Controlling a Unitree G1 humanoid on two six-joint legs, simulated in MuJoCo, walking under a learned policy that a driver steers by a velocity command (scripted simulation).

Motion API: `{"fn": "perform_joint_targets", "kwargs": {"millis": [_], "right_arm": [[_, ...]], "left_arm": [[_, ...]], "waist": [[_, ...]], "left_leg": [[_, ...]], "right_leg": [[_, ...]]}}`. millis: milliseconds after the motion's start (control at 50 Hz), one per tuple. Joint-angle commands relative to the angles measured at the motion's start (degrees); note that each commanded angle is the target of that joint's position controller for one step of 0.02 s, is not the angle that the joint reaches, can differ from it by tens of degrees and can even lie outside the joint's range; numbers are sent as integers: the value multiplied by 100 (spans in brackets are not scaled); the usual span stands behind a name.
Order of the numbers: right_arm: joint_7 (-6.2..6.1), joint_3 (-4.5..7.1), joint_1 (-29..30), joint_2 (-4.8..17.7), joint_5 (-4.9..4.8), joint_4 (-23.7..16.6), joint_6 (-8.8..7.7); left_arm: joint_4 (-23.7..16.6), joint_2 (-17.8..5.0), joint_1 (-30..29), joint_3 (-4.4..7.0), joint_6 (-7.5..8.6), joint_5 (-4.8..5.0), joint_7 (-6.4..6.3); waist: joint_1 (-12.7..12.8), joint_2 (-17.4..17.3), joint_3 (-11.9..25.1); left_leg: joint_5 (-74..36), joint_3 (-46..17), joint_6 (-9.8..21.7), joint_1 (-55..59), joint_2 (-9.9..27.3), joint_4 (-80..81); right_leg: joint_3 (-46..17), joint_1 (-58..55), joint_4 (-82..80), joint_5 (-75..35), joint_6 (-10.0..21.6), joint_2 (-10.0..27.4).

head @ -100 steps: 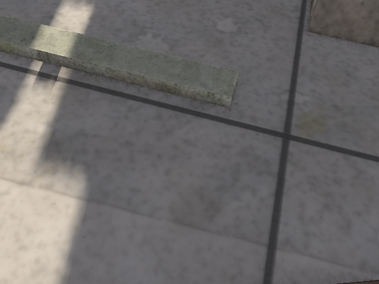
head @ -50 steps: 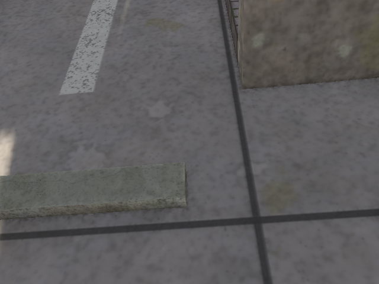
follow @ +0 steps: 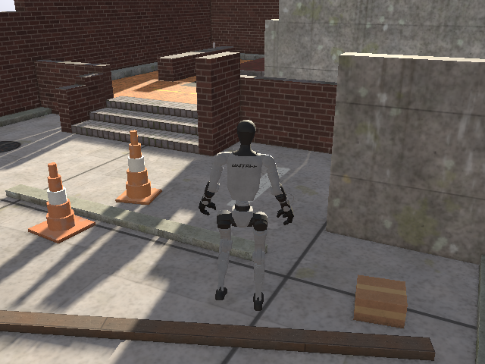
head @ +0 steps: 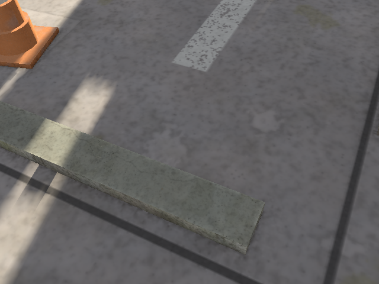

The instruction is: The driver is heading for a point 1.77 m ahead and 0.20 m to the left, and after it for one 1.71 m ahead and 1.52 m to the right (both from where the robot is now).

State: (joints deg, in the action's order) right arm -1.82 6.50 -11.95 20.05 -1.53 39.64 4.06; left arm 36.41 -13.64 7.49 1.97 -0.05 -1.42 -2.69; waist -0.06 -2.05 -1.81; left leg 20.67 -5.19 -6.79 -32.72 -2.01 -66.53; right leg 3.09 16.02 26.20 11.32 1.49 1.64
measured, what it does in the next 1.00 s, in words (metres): steps on the spot: left foot, then right foot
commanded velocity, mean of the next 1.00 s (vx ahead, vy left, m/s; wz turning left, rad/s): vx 0.01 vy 0.00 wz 0.18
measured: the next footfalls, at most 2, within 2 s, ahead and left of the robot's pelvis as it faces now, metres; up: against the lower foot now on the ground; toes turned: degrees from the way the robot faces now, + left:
left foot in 0.22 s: +0.01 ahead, +0.15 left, +0.00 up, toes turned +10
right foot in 0.64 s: +0.06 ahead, -0.07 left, +0.00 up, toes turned +2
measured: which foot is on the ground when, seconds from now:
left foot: up 0.00-0.20, down 0.22-1.00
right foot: down 0.00-0.22, up 0.24-0.62, down 0.64-1.00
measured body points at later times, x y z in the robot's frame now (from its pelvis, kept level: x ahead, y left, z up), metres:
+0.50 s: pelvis -0.01 +0.05 +0.00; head +0.01 +0.09 +0.45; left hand +0.06 +0.37 -0.11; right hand +0.22 -0.18 -0.07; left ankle -0.03 +0.14 -0.74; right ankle +0.05 -0.10 -0.68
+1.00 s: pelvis +0.00 +0.02 -0.01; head +0.03 +0.02 +0.43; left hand +0.14 +0.32 -0.10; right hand +0.15 -0.24 -0.12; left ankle -0.03 +0.14 -0.74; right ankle +0.02 -0.08 -0.71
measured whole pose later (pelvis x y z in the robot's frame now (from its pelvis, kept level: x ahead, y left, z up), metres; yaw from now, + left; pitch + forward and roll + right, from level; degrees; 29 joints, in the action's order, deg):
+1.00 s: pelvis +0.00 +0.02 -0.01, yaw +6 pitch +1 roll +1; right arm -1.1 4.2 -13.6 16.0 2.4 38.9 0.9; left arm 34.6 -17.2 10.2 4.3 -2.6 -0.8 1.5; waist -1.1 0.3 -1.3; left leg 19.7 4.2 0.7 -15.6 0.9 -33.8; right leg -0.4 26.3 52.2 28.1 0.8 -0.5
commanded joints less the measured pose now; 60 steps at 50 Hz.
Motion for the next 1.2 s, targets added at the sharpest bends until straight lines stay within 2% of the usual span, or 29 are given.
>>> {"fn": "perform_joint_targets", "kwargs": {"millis": [20, 140, 200, 220, 240, 260, 280, 320, 340, 480, 600, 640, 660, 680, 700, 780, 840, 880, 920, 940, 960, 980, 1040, 1080, 1100, 1120, 1140, 1180, 1200], "right_arm": [[78, -61, 239, 75, 17, -624, -69], [230, -71, 386, 174, 40, -858, -56], [276, -10, -67, 180, 37, -736, -38], [230, 76, -320, 409, 46, -668, -33], [131, 241, -514, 1121, 67, -751, -60], [153, 245, -342, 1314, 288, -897, -161], [181, 158, -297, 1013, 347, -881, -264], [124, 59, 218, 710, 155, -842, -321], [90, 7, 433, 600, 65, -863, -297], [-31, -66, 388, 502, 155, -791, -251], [151, -323, 421, 62, 288, -486, -343], [166, -366, 182, -18, 320, -339, -431], [158, -327, -47, 84, 399, -340, -480], [128, -284, -149, 125, 367, -359, -507], [70, -247, 197, 276, 356, -383, -491], [-13, -149, 260, 107, 284, -505, -322], [27, -75, 131, 43, 251, -516, -332], [37, 2, -48, 210, 247, -489, -324], [0, 16, 61, 313, 238, -557, -379], [-25, 16, -97, 363, 236, -566, -429], [48, -83, -419, 333, 470, -453, -405], [90, -59, -312, 398, 492, -402, -397], [181, -8, 49, 605, 416, -446, -359], [212, -37, 8, 484, 332, -397, -347], [237, -122, -50, 186, 361, -436, -362], [281, -247, 317, -183, 446, -885, -363], [310, -180, 531, 178, 575, -958, -396], [402, -137, 459, 363, 402, -739, -515], [396, -142, 270, 337, 430, -555, -553]], "left_arm": [[-280, -962, 98, 316, -5, 10, -29], [-221, -1296, 42, 496, 2, 126, 98], [-111, -1230, 23, 508, 4, 287, 94], [28, -1024, 343, 465, 19, 259, 118], [-166, -636, 389, 339, 36, -27, 176], [-452, -744, -233, 351, 68, -41, 124], [-453, -1038, -535, 433, 62, 67, 93], [-268, -1038, -333, 485, 19, 62, -6], [-232, -1059, -198, 503, -4, 25, -40], [-107, -740, -34, 363, 27, 94, 59], [-43, -596, 105, 247, 54, 153, 249], [-80, -750, 143, 238, 86, 49, 259], [-214, -1189, 97, 310, 92, 33, 223], [-151, -1417, -43, 401, 92, 107, 233], [-215, -1214, -68, 390, 91, 168, 255], [-371, -1070, -4, 363, 109, 201, 227], [-558, -1011, 22, 376, 35, 218, 182], [-681, -881, 36, 344, -11, 208, 189], [-723, -882, 113, 365, -61, 173, 247], [-782, -955, -4, 396, -84, 196, 276], [-682, -785, 115, 338, -199, -88, 406], [-701, -658, 28, 291, -240, -38, 515], [-615, -797, 167, 325, -278, 108, 684], [-242, -749, 913, 333, -195, 22, 599], [-40, -1043, 1548, 421, -115, -64, 532], [-233, -1852, 1905, 534, -21, -54, 529], [-251, -1723, 1849, 519, -42, -3, 482], [-171, -1300, 1375, 388, -36, 40, 431], [-157, -1252, 1201, 361, 10, 71, 406]], "waist": [[189, 1073, 473], [207, 1244, 694], [-103, 1175, 785], [-138, 700, 832], [22, -1135, 889], [-277, -1583, 941], [-444, -877, 928], [-98, -429, 679], [15, -527, 641], [-19, -621, 844], [-21, -596, 577], [19, -280, 471], [-243, 309, 496], [-440, 1029, 487], [-194, 1076, 388], [-142, 1070, 411], [-108, 597, 523], [-88, -182, 534], [-54, -931, 578], [-190, -655, 596], [-206, -282, 487], [-195, -477, 261], [-71, -1002, 151], [293, -363, 277], [539, 878, 346], [603, 2064, 274], [650, 1290, -11], [241, 696, -552], [127, 712, -512]], "left_leg": [[-27, 262, -138, -389, 298, 609], [184, 766, 245, 731, 361, 2162], [-785, 967, 700, 1787, 139, 3826], [-1556, 577, 927, 2623, 224, 4354], [-3670, -1500, 1541, 3711, 1754, 4411], [-4085, -2529, 2699, 3242, 2549, 4508], [-3604, -2092, 2676, 3100, 2251, 4613], [-2864, -1424, 2047, 2814, 1620, 4561], [-2943, -1292, 1950, 2641, 1481, 4566], [-2187, -1214, 1903, 2485, 1207, 4539], [-1248, -1100, 1843, 1611, 1158, 4488], [-860, -904, 1382, 1433, 831, 4300], [-474, -620, 1104, 1341, 467, 3894], [-452, -89, 862, 1517, 94, 3840], [-538, 108, 714, 1781, 43, 3623], [-619, 289, 835, 1875, 78, 3335], [-680, 165, 1009, 1989, 300, 3554], [-965, -562, 1444, 2257, 994, 4089], [-2263, -1613, 2254, 2410, 2270, 4429], [-2140, -1848, 2469, 2557, 2568, 4608], [-1818, -1370, 2272, 2458, 2441, 4749], [-996, -862, 1955, 2169, 2078, 4903], [568, -20, 1411, 1595, 1520, 5006], [926, 573, 1186, 997, 1257, 4035], [998, 1243, 960, 263, 808, 2282], [1788, 1180, 689, -1584, 35, 695], [1451, 289, 740, -1825, 188, 355], [157, 216, 730, -1454, 527, 570], [-215, 277, 667, -1126, 579, 801]], "right_leg": [[-875, -1050, -782, -1508, 1132, 1323], [-621, -887, -578, -1732, 1160, 1660], [-264, -607, 80, -1589, 684, 1561], [117, 23, 697, -954, 230, 1325], [744, 1725, 2542, 1656, -412, 601], [-52, 2667, 3735, 2832, -630, -26], [-504, 2693, 4271, 2530, -578, 62], [-671, 2699, 4121, 1555, -522, 157], [-664, 2567, 4082, 1232, -572, 133], [-627, 1770, 2664, 527, -687, -12], [-404, -78, 730, 435, -446, 67], [-663, -730, -132, -821, -275, 196], [-1126, -822, 75, -2118, -90, 639], [-1305, -362, 134, -1589, 232, 654], [-1521, 52, -73, -954, 370, 628], [-1775, 374, 44, -683, 363, 545], [-1650, 643, 528, -569, 264, 265], [-1114, 1181, 1375, -204, -11, -162], [-577, 1674, 2771, 1821, -222, -211], [-630, 2066, 3568, 2307, -227, -38], [-372, 1847, 3303, 2225, -61, -86], [-285, 1548, 2859, 1902, 33, 4], [127, 212, 1527, 1469, 159, -341], [294, -1239, 342, 923, 217, -709], [-1004, -1997, -450, 1710, 377, -21], [-4431, -2419, -1475, 3146, 1039, 1769], [-4903, -1884, -1843, 3220, 1476, 1940], [-3672, -1254, -1714, 2588, 1304, 1375], [-3155, -1204, -1730, 1779, 1129, 1035]]}}
Keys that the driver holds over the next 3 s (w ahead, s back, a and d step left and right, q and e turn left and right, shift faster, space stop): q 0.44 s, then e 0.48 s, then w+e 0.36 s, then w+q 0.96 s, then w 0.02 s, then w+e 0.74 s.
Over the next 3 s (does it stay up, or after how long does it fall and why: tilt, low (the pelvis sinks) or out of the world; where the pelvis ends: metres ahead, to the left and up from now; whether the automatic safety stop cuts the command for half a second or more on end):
stays up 1.08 0.03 -0.01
